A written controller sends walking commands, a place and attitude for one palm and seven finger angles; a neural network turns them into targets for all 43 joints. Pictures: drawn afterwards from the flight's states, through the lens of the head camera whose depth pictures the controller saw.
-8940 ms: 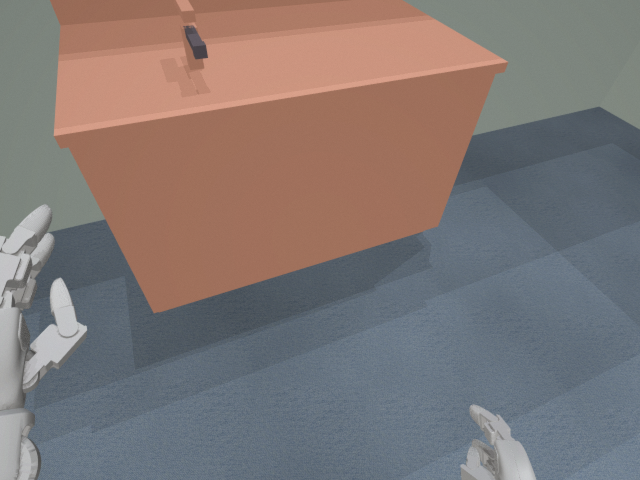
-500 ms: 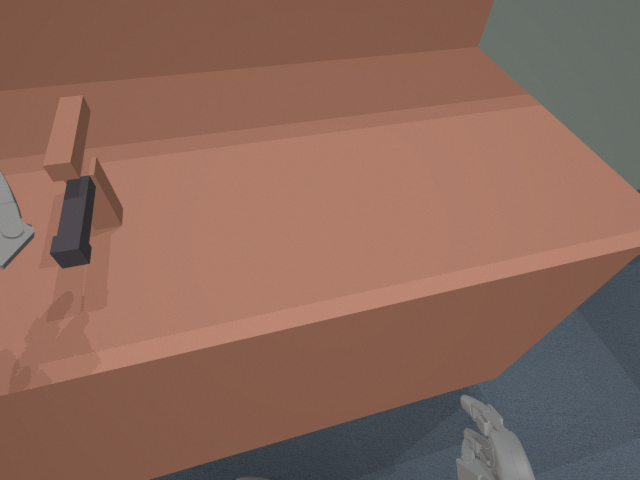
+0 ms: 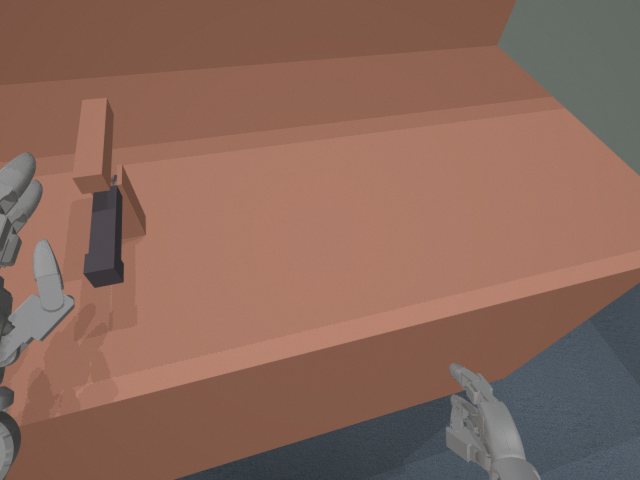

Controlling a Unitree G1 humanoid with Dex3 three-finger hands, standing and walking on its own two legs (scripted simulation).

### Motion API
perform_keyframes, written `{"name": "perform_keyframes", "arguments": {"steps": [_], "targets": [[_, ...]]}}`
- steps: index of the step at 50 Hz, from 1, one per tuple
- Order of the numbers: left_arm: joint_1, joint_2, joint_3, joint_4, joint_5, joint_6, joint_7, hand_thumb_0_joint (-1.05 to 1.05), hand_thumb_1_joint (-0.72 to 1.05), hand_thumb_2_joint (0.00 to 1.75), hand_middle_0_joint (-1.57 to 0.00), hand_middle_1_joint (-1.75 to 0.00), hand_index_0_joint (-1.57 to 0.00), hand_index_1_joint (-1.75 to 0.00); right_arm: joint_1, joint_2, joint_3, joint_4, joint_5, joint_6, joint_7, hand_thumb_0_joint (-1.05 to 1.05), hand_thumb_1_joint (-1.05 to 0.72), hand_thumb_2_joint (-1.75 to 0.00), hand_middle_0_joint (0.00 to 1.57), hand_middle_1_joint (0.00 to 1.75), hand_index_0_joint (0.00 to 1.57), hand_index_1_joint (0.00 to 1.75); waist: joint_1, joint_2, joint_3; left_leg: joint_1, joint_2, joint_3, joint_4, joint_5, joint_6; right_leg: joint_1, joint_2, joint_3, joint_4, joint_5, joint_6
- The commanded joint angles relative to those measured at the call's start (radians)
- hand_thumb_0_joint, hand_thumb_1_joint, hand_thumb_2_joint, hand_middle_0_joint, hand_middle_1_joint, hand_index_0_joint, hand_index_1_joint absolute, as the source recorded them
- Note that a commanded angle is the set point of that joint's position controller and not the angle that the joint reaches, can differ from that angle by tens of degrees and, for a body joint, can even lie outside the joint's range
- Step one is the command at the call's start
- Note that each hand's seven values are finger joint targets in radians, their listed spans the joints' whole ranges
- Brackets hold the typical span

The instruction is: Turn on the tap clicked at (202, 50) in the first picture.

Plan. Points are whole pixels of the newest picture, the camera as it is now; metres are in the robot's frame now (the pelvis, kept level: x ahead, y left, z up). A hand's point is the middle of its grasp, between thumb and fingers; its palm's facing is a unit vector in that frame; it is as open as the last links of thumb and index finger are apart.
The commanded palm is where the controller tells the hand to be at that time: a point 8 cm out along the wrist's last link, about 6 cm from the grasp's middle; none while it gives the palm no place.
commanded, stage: come to a stop and stand still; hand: left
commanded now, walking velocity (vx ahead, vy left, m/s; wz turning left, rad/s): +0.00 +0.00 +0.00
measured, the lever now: (104, 268) +0.29 +0.26 +0.12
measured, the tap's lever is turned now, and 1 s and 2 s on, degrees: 0 0 0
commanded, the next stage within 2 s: look again from close up in 0.34 s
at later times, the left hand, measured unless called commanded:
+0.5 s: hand (67, 310) +0.22 +0.24 +0.16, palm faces +0.34 -0.86 -0.38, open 7.5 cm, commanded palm +0.16 +0.28 +0.18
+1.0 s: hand (93, 314) +0.22 +0.22 +0.16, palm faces +0.33 -0.87 -0.37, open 7.5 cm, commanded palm +0.17 +0.27 +0.18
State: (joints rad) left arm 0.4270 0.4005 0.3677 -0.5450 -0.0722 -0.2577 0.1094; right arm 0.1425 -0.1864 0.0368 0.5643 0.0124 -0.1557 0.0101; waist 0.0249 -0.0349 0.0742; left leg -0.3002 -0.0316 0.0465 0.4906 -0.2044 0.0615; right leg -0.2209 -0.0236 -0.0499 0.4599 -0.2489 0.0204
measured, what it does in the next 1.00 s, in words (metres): stands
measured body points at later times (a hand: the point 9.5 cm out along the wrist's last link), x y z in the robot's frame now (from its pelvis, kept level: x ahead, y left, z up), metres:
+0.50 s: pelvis -0.01 +0.01 +0.00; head +0.03 +0.03 +0.45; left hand +0.19 +0.29 +0.18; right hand +0.17 -0.22 -0.07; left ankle +0.03 +0.07 -0.74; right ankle +0.00 -0.13 -0.74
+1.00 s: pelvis +0.00 -0.01 +0.01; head +0.02 +0.00 +0.45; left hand +0.20 +0.27 +0.18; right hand +0.19 -0.24 -0.06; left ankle +0.03 +0.07 -0.74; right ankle +0.00 -0.13 -0.74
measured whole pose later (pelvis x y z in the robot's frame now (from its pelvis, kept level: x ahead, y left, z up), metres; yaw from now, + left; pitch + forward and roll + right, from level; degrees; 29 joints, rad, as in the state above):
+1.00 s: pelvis +0.00 -0.01 +0.01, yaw -1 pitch -1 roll -1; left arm 0.47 0.36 0.33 -0.49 -0.06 -0.18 0.11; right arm 0.17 -0.21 0.04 0.55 0.02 -0.10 -0.05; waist 0.01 0.00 0.06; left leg -0.24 0.00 0.05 0.43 -0.18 0.04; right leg -0.15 0.01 -0.04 0.37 -0.20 0.00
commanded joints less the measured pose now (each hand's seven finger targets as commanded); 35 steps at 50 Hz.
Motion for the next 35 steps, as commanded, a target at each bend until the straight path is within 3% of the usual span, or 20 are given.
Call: {"name": "perform_keyframes", "arguments": {"steps": [1,3,4,5,8,9,13,14,18,19,23,24,28,29,33,34,35], "targets": [[-0.057,0.146,0.122,-0.122,-0.009,-0.027,0.012,0.00,0.90,0.90,-0.20,-0.30,-0.20,-0.30,-0.051,-0.163,-0.069,-0.152,-0.001,-0.015,-0.030,0.00,-0.90,-0.90,0.20,0.30,0.20,0.30,-0.023,0.064,-0.156,0.083,0.159,-0.163,-0.139,0.065,-0.055,0.033,-0.055,0.051,-0.072,0.102,-0.034],[-0.081,0.158,0.131,-0.142,-0.001,-0.022,0.016,0.00,0.90,0.90,-0.20,-0.30,-0.20,-0.30,-0.074,-0.157,-0.062,-0.159,0.000,-0.006,-0.036,0.00,-0.90,-0.90,0.20,0.30,0.20,0.30,-0.021,0.100,-0.163,0.095,0.155,-0.169,-0.165,0.008,-0.059,0.032,-0.048,0.058,-0.072,0.081,-0.038],[-0.079,0.122,0.102,-0.131,0.000,-0.022,0.012,0.00,0.90,0.90,-0.20,-0.30,-0.20,-0.30,-0.064,-0.151,-0.057,-0.159,-0.009,0.002,-0.039,0.00,-0.90,-0.90,0.20,0.30,0.20,0.30,-0.020,0.114,-0.159,0.089,0.160,-0.172,-0.176,-0.017,-0.057,0.032,-0.044,0.047,-0.077,0.072,-0.036],[-0.103,0.134,0.099,-0.160,0.002,-0.022,0.012,0.00,0.90,0.90,-0.20,-0.30,-0.20,-0.30,-0.068,-0.149,-0.058,-0.169,-0.005,0.000,-0.041,0.00,-0.90,-0.90,0.20,0.30,0.20,0.30,-0.024,0.131,-0.158,0.086,0.160,-0.172,-0.179,-0.028,-0.057,0.041,-0.048,0.051,-0.079,0.069,-0.037],[-0.099,0.138,0.098,-0.188,0.009,-0.011,0.018,0.00,0.90,0.90,-0.20,-0.30,-0.20,-0.30,-0.088,-0.143,-0.048,-0.175,-0.005,-0.003,-0.043,0.00,-0.90,-0.90,0.20,0.30,0.20,0.30,-0.015,0.130,-0.179,0.111,0.153,-0.166,-0.179,-0.019,-0.059,0.054,-0.047,0.057,-0.087,0.085,-0.038],[-0.089,0.107,0.070,-0.183,0.011,-0.012,0.015,0.00,0.90,0.90,-0.20,-0.30,-0.20,-0.30,-0.075,-0.144,-0.047,-0.171,-0.012,0.000,-0.044,0.00,-0.90,-0.90,0.20,0.30,0.20,0.30,-0.016,0.123,-0.186,0.112,0.154,-0.161,-0.174,-0.019,-0.055,0.059,-0.047,0.053,-0.094,0.095,-0.038],[-0.097,0.130,0.081,-0.224,0.022,-0.006,0.024,0.00,0.90,0.90,-0.20,-0.30,-0.20,-0.30,-0.088,-0.148,-0.048,-0.174,-0.007,-0.007,-0.044,0.00,-0.90,-0.90,0.20,0.30,0.20,0.30,-0.012,0.166,-0.187,0.130,0.155,-0.170,-0.185,0.006,-0.072,0.059,-0.043,0.051,-0.082,0.084,-0.040],[-0.083,0.106,0.063,-0.209,0.022,-0.008,0.022,0.00,0.90,0.90,-0.20,-0.30,-0.20,-0.30,-0.072,-0.149,-0.048,-0.168,-0.014,-0.004,-0.046,0.00,-0.90,-0.90,0.20,0.30,0.20,0.30,-0.013,0.151,-0.187,0.121,0.159,-0.175,-0.191,-0.001,-0.072,0.063,-0.037,0.042,-0.082,0.085,-0.039],[-0.055,0.141,0.103,-0.197,0.022,-0.002,0.030,0.00,0.90,0.90,-0.20,-0.30,-0.20,-0.30,-0.079,-0.149,-0.052,-0.169,-0.005,0.000,-0.051,0.00,-0.90,-0.90,0.20,0.30,0.20,0.30,-0.013,0.132,-0.192,0.126,0.152,-0.165,-0.178,0.026,-0.073,0.079,-0.047,0.049,-0.091,0.101,-0.040],[-0.035,0.112,0.082,-0.175,0.018,-0.005,0.024,0.00,0.90,0.90,-0.20,-0.30,-0.20,-0.30,-0.064,-0.150,-0.052,-0.167,-0.011,0.005,-0.051,0.00,-0.90,-0.90,0.20,0.30,0.20,0.30,-0.015,0.108,-0.189,0.124,0.152,-0.167,-0.178,0.034,-0.073,0.076,-0.042,0.040,-0.094,0.106,-0.039],[-0.007,0.138,0.107,-0.169,0.016,-0.001,0.025,0.00,0.90,0.90,-0.20,-0.30,-0.20,-0.30,-0.078,-0.149,-0.053,-0.172,-0.001,0.007,-0.054,0.00,-0.90,-0.90,0.20,0.30,0.20,0.30,-0.014,0.108,-0.182,0.129,0.148,-0.156,-0.168,0.050,-0.068,0.076,-0.054,0.049,-0.103,0.117,-0.039],[0.004,0.105,0.079,-0.153,0.012,-0.003,0.019,0.00,0.90,0.90,-0.20,-0.30,-0.20,-0.30,-0.060,-0.154,-0.054,-0.167,-0.006,0.011,-0.053,0.00,-0.90,-0.90,0.20,0.30,0.20,0.30,-0.018,0.094,-0.180,0.125,0.148,-0.155,-0.167,0.040,-0.064,0.071,-0.050,0.045,-0.109,0.113,-0.039],[-0.002,0.136,0.100,-0.169,0.018,-0.001,0.023,0.00,0.90,0.90,-0.20,-0.30,-0.20,-0.30,-0.075,-0.151,-0.055,-0.169,0.003,0.007,-0.056,0.00,-0.90,-0.90,0.20,0.30,0.20,0.30,-0.015,0.115,-0.168,0.127,0.148,-0.150,-0.168,0.026,-0.059,0.065,-0.055,0.055,-0.109,0.105,-0.039],[0.005,0.107,0.074,-0.157,0.014,-0.003,0.018,0.00,0.90,0.90,-0.20,-0.30,-0.20,-0.30,-0.059,-0.154,-0.055,-0.165,-0.004,0.010,-0.056,0.00,-0.90,-0.90,0.20,0.30,0.20,0.30,-0.019,0.105,-0.167,0.121,0.148,-0.149,-0.165,0.022,-0.054,0.065,-0.052,0.052,-0.116,0.112,-0.039],[0.002,0.143,0.106,-0.158,0.014,0.005,0.024,0.00,0.90,0.90,-0.20,-0.30,-0.20,-0.30,-0.072,-0.151,-0.055,-0.165,0.003,0.007,-0.062,0.00,-0.90,-0.90,0.20,0.30,0.20,0.30,-0.017,0.085,-0.171,0.137,0.139,-0.140,-0.141,0.042,-0.046,0.063,-0.066,0.078,-0.125,0.135,-0.043],[0.002,0.106,0.072,-0.139,0.010,0.003,0.017,0.00,0.90,0.90,-0.20,-0.30,-0.20,-0.30,-0.055,-0.153,-0.055,-0.160,-0.002,0.011,-0.062,0.00,-0.90,-0.90,0.20,0.30,0.20,0.30,-0.023,0.064,-0.167,0.131,0.140,-0.137,-0.138,0.042,-0.044,0.060,-0.061,0.071,-0.130,0.138,-0.042],[-0.012,0.122,0.083,-0.150,0.009,0.002,0.016,0.00,0.90,0.90,-0.20,-0.30,-0.20,-0.30,-0.054,-0.154,-0.058,-0.164,0.000,0.009,-0.064,0.00,-0.90,-0.90,0.20,0.30,0.20,0.30,-0.024,0.076,-0.167,0.127,0.138,-0.136,-0.134,0.046,-0.043,0.067,-0.065,0.078,-0.131,0.145,-0.043]]}}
